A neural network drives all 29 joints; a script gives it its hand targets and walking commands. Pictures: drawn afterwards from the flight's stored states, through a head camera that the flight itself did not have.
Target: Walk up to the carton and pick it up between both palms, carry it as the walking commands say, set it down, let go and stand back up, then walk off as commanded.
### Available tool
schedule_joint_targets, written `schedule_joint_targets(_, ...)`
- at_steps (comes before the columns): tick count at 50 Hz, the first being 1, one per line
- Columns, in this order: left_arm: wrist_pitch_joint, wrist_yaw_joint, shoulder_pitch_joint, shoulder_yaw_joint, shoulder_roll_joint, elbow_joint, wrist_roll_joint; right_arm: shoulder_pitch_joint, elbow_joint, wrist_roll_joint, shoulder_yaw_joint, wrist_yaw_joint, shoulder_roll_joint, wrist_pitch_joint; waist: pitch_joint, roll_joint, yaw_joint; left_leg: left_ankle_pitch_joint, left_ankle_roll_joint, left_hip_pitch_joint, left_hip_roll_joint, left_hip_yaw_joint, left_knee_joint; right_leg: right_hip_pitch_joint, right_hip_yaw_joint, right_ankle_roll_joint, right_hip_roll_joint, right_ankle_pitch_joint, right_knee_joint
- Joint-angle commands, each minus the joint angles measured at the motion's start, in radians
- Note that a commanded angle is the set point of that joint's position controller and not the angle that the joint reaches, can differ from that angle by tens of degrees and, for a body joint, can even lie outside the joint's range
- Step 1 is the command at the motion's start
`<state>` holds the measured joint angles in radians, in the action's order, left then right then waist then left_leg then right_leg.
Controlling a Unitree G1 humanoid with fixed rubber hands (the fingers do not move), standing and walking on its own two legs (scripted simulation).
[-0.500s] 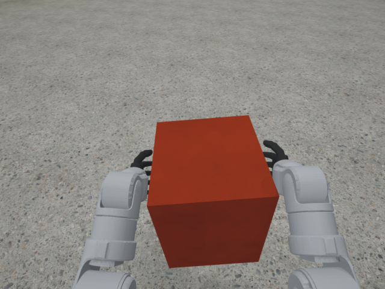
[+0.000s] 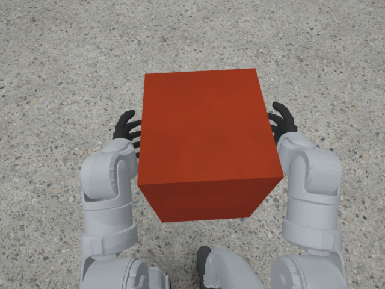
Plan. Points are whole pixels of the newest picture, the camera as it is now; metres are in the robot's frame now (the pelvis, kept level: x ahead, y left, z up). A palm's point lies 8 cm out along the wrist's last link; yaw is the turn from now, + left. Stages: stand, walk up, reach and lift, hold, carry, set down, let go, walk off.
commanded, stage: carry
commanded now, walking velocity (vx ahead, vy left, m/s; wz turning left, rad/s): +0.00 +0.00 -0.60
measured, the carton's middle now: (203, 154) +0.38 +0.00 +0.00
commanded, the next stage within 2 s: none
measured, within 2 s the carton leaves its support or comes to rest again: neither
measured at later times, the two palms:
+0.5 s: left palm (183, 151) +0.35 +0.04 +0.08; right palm (366, 190) +0.27 -0.24 +0.10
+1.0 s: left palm (231, 195) +0.27 -0.03 +0.11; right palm out of the picture +0.16 -0.30 +0.13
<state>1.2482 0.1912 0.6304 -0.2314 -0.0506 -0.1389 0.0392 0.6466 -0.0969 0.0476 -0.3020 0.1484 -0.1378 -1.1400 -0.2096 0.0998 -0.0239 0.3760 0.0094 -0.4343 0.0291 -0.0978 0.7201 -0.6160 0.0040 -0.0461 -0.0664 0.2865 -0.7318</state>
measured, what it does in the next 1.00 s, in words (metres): walks backwards, turning right: right foot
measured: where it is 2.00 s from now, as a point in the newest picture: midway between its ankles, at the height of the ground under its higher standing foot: outside the picture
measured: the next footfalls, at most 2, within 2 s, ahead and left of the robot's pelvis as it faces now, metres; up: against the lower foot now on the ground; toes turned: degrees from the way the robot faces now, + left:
right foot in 0.08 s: +0.05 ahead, -0.12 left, +0.00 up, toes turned -27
left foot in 1.44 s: -0.03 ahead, +0.05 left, +0.00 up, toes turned -22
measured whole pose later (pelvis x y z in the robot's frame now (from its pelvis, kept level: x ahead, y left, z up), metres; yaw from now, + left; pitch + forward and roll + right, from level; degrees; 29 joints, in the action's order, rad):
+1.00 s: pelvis -0.10 -0.03 +0.01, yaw -24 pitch +0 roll +2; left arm 1.28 0.15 0.55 -0.13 0.00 0.03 0.04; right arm 0.62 0.11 0.06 -0.20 0.13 -0.05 -1.20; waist -0.03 0.07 -0.01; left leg 0.36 0.01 -0.31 0.06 -0.09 0.62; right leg -0.43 0.18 -0.11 -0.05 0.05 -0.45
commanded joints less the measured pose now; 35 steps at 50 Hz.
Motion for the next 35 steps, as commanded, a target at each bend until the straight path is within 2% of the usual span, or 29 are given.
schedule_joint_targets(1,-0.073,-0.245,0.887,0.778,-1.023,-0.236,-0.452,0.714,-0.174,-0.43,0.807,-0.229,-0.96,-0.001,0.962,-0.38,0.005,-1.135,-0.157,0.701,0.352,0.209,-0.034,0.02,0.015,0.044,0.068,0.175,-0.081)
schedule_joint_targets(2,-0.078,-0.25,0.857,0.781,-1.027,-0.232,-0.451,0.695,-0.2,-0.414,0.818,-0.228,-0.942,-0.003,0.943,-0.348,0.004,-1.102,-0.113,0.704,0.305,0.146,-0.022,0.037,0.052,0.041,0.045,0.102,-0.026)
schedule_joint_targets(4,-0.078,-0.258,0.785,0.776,-1.017,-0.26,-0.475,0.626,-0.243,-0.386,0.816,-0.212,-0.909,-0.008,0.949,-0.332,0.011,-0.998,-0.053,0.612,0.264,0.062,0.018,0.207,0.1,0.033,0.029,-0.037,0.152)
schedule_joint_targets(5,-0.074,-0.267,0.736,0.776,-1.013,-0.254,-0.484,0.542,-0.222,-0.36,0.808,-0.204,-0.898,-0.013,0.951,-0.294,0.023,-0.9,-0.018,0.499,0.259,0.04,0.075,0.366,0.069,0.021,0.056,-0.174,0.247)
schedule_joint_targets(6,-0.071,-0.277,0.663,0.759,-0.999,-0.213,-0.481,0.481,-0.2,-0.334,0.806,-0.196,-0.878,-0.017,0.981,-0.174,0.035,-0.673,0.031,0.276,0.228,0.038,0.147,0.596,-0.072,-0.022,0.139,-0.4,0.227)
schedule_joint_targets(7,-0.077,-0.286,0.638,0.747,-0.983,-0.178,-0.477,0.498,-0.207,-0.329,0.82,-0.195,-0.863,-0.019,1.014,0.087,0.05,-0.182,0.069,0.016,0.144,0.007,0.287,0.822,-0.294,-0.098,0.295,-0.902,0.155)
schedule_joint_targets(8,-0.08,-0.293,0.535,0.731,-0.988,-0.123,-0.446,0.453,-0.206,-0.326,0.831,-0.203,-0.873,-0.022,0.982,0.27,0.053,0.299,0.08,-0.159,0.044,0.016,0.304,0.93,-0.404,-0.155,0.371,-1.226,0.119)
schedule_joint_targets(9,-0.091,-0.291,0.549,0.737,-0.987,-0.127,-0.434,0.514,-0.235,-0.356,0.851,-0.21,-0.868,-0.017,0.978,0.229,0.051,0.286,0.073,-0.171,0.048,0.067,0.305,0.935,-0.404,-0.171,0.368,-1.266,0.111)
schedule_joint_targets(10,-0.097,-0.287,0.61,0.741,-0.972,-0.15,-0.434,0.556,-0.227,-0.377,0.863,-0.214,-0.859,-0.012,0.976,0.142,0.052,0.256,0.069,-0.17,0.055,0.075,0.304,0.916,-0.381,-0.168,0.361,-1.176,0.129)
schedule_joint_targets(11,-0.099,-0.282,0.646,0.76,-0.958,-0.178,-0.435,0.581,-0.223,-0.392,0.877,-0.22,-0.868,-0.006,0.989,0.062,0.051,0.251,0.068,-0.17,0.056,0.076,0.28,0.927,-0.355,-0.148,0.354,-1.16,0.117)
schedule_joint_targets(14,-0.102,-0.267,0.62,0.767,-0.957,-0.198,-0.402,0.515,-0.153,-0.403,0.869,-0.244,-0.892,-0.013,0.966,0.02,0.053,0.174,0.081,-0.084,0.04,0.068,0.189,0.794,-0.343,-0.124,0.34,-0.957,0.144)
schedule_joint_targets(15,-0.102,-0.263,0.615,0.763,-0.955,-0.208,-0.392,0.514,-0.149,-0.412,0.867,-0.25,-0.897,-0.014,0.958,0.01,0.055,0.152,0.078,-0.044,0.028,0.064,0.154,0.752,-0.341,-0.118,0.331,-0.859,0.168)
schedule_joint_targets(17,-0.101,-0.254,0.64,0.766,-0.952,-0.228,-0.381,0.525,-0.126,-0.428,0.863,-0.262,-0.914,-0.017,0.942,-0.012,0.051,0.099,0.068,0.041,0.008,0.052,0.05,0.68,-0.323,-0.102,0.311,-0.76,0.188)
schedule_joint_targets(19,-0.095,-0.249,0.637,0.767,-0.947,-0.229,-0.367,0.498,-0.097,-0.431,0.859,-0.274,-0.937,-0.023,0.935,-0.06,0.026,-0.062,0.039,0.266,0.037,0.04,-0.153,0.504,-0.223,-0.045,0.257,-0.636,0.162)
schedule_joint_targets(20,-0.095,-0.248,0.652,0.772,-0.946,-0.233,-0.369,0.508,-0.092,-0.434,0.859,-0.278,-0.948,-0.024,0.935,-0.136,0.014,-0.251,-0.003,0.435,0.126,0.096,-0.216,0.353,-0.144,0.004,0.197,-0.522,0.095)
schedule_joint_targets(21,-0.09,-0.249,0.68,0.772,-0.939,-0.236,-0.376,0.529,-0.077,-0.431,0.854,-0.28,-0.922,-0.019,0.935,-0.366,0.01,-0.621,-0.099,0.583,0.32,0.303,-0.212,0.139,-0.052,0.042,0.082,-0.174,-0.025)
schedule_joint_targets(22,-0.088,-0.253,0.74,0.784,-0.933,-0.246,-0.385,0.556,-0.078,-0.425,0.857,-0.276,-0.914,-0.011,0.881,-0.514,0.015,-0.823,-0.195,0.598,0.46,0.372,-0.188,0.005,0.042,0.056,0.044,0.266,-0.149)
schedule_joint_targets(23,-0.088,-0.261,0.768,0.811,-0.939,-0.245,-0.401,0.575,-0.088,-0.415,0.853,-0.273,-0.909,-0.005,0.85,-0.473,0.016,-0.861,-0.203,0.538,0.456,0.309,-0.162,0.036,-0.021,0.046,0.108,0.262,-0.167)
schedule_joint_targets(24,-0.082,-0.266,0.82,0.831,-0.95,-0.211,-0.426,0.636,-0.092,-0.408,0.845,-0.266,-0.892,-0.002,0.82,-0.39,0.015,-0.837,-0.177,0.503,0.403,0.218,-0.141,0.076,0.012,0.05,0.099,0.228,-0.132)
schedule_joint_targets(25,-0.078,-0.269,0.812,0.823,-0.962,-0.173,-0.429,0.631,-0.086,-0.395,0.839,-0.26,-0.887,-0.01,0.781,-0.331,0.021,-0.872,-0.131,0.497,0.348,0.134,-0.118,0.1,0.043,0.043,0.083,0.187,-0.089)
schedule_joint_targets(27,-0.072,-0.285,0.757,0.796,-0.979,-0.116,-0.444,0.597,-0.079,-0.366,0.82,-0.253,-0.871,-0.019,0.767,-0.315,0.019,-0.822,-0.067,0.432,0.305,0.065,-0.079,0.203,0.09,0.035,0.053,0.09,0.057)
schedule_joint_targets(28,-0.066,-0.297,0.708,0.781,-0.985,-0.07,-0.447,0.56,-0.057,-0.347,0.807,-0.247,-0.855,-0.026,0.774,-0.29,0.031,-0.715,-0.037,0.345,0.304,0.046,-0.031,0.336,0.074,0.028,0.066,-0.023,0.173)
schedule_joint_targets(29,-0.063,-0.308,0.68,0.764,-0.995,-0.031,-0.455,0.527,-0.038,-0.327,0.791,-0.24,-0.841,-0.034,0.775,-0.183,0.04,-0.547,0.008,0.207,0.267,0.024,0.042,0.49,-0.035,0.003,0.127,-0.19,0.244)
schedule_joint_targets(30,-0.062,-0.316,0.633,0.737,-0.989,0.016,-0.446,0.536,-0.043,-0.32,0.796,-0.237,-0.832,-0.039,0.828,0.063,0.044,-0.178,0.064,-0.028,0.169,-0.005,0.164,0.695,-0.288,-0.077,0.309,-0.577,0.227)
schedule_joint_targets(31,-0.066,-0.32,0.601,0.718,-1.007,0.054,-0.43,0.55,-0.037,-0.326,0.802,-0.245,-0.85,-0.048,0.813,0.243,0.046,0.318,0.074,-0.135,0.071,-0.019,0.252,0.717,-0.389,-0.149,0.416,-0.768,0.234)
schedule_joint_targets(32,-0.067,-0.325,0.581,0.694,-1.032,0.071,-0.41,0.574,-0.036,-0.344,0.812,-0.253,-0.882,-0.052,0.792,0.186,0.045,0.295,0.056,-0.095,0.07,0.043,0.272,0.668,-0.329,-0.152,0.386,-0.67,0.256)
schedule_joint_targets(33,-0.069,-0.323,0.625,0.677,-1.032,0.062,-0.403,0.616,-0.03,-0.37,0.813,-0.257,-0.889,-0.054,0.775,0.107,0.048,0.264,0.046,-0.089,0.072,0.057,0.279,0.633,-0.304,-0.148,0.368,-0.521,0.284)
schedule_joint_targets(34,-0.07,-0.316,0.682,0.677,-1.027,0.048,-0.405,0.671,-0.026,-0.395,0.821,-0.263,-0.898,-0.053,0.779,0.033,0.048,0.249,0.039,-0.104,0.071,0.06,0.286,0.636,-0.305,-0.135,0.367,-0.446,0.301)
schedule_joint_targets(35,-0.07,-0.307,0.644,0.666,-1.032,0.055,-0.381,0.636,0.006,-0.406,0.815,-0.274,-0.927,-0.061,0.781,0.018,0.045,0.223,0.038,-0.089,0.069,0.065,0.261,0.605,-0.297,-0.126,0.368,-0.414,0.313)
